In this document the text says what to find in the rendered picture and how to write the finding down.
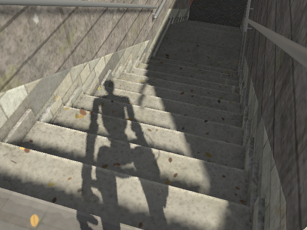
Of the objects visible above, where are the stairs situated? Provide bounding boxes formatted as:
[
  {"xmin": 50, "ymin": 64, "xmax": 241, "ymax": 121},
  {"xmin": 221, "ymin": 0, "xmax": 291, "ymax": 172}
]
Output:
[
  {"xmin": 0, "ymin": 56, "xmax": 252, "ymax": 230},
  {"xmin": 173, "ymin": 20, "xmax": 242, "ymax": 35}
]

